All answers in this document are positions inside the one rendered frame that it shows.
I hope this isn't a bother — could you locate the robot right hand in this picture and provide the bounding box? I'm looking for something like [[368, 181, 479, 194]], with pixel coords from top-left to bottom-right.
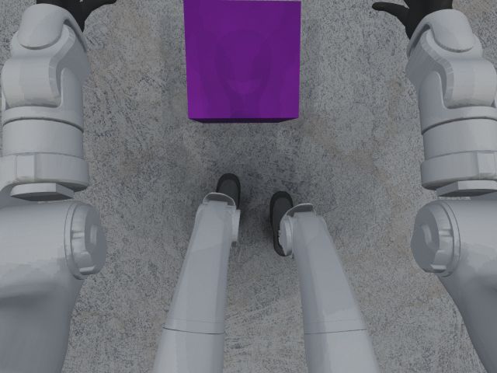
[[372, 0, 453, 39]]

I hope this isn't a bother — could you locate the right robot upper arm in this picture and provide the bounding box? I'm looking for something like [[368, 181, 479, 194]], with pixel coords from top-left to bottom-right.
[[411, 200, 497, 373]]

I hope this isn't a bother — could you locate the left robot shin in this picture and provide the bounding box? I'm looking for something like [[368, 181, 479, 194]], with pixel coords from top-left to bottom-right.
[[195, 193, 235, 221]]

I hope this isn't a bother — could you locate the left robot upper arm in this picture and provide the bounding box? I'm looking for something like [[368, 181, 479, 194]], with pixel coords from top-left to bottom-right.
[[0, 200, 107, 373]]

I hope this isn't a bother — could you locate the left robot forearm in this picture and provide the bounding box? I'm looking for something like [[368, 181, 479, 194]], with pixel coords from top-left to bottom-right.
[[0, 4, 91, 210]]

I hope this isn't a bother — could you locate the right robot forearm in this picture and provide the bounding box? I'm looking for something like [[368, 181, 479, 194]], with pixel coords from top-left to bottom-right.
[[405, 9, 497, 200]]

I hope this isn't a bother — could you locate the carton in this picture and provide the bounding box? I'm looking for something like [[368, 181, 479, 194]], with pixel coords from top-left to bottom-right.
[[183, 0, 301, 124]]

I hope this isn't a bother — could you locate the robot left hand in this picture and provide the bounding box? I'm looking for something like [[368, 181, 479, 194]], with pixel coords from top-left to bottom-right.
[[36, 0, 116, 32]]

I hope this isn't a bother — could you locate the robot left foot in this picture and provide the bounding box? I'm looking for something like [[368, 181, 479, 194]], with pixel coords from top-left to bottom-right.
[[216, 173, 241, 210]]

